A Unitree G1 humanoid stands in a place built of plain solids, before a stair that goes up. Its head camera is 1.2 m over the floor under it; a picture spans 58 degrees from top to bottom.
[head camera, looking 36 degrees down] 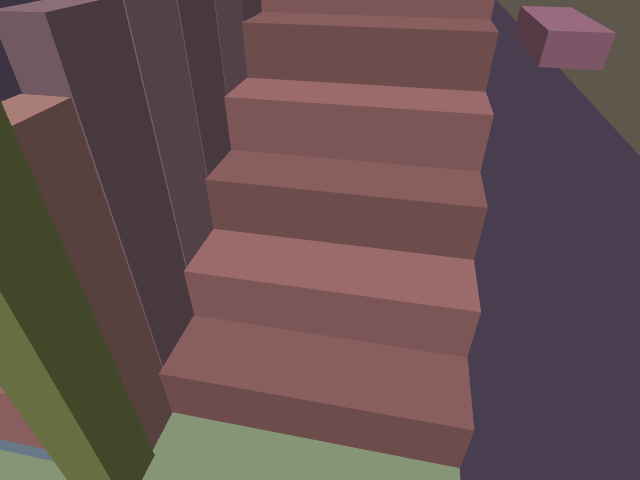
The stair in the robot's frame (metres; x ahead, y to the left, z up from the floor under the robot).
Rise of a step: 0.19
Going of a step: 0.23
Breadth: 0.85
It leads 11 degrees to the right of straight ahead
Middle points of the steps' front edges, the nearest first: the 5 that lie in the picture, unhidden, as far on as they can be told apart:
0.67 0.03 0.19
0.90 -0.01 0.37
1.12 -0.06 0.56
1.34 -0.10 0.75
1.56 -0.15 0.93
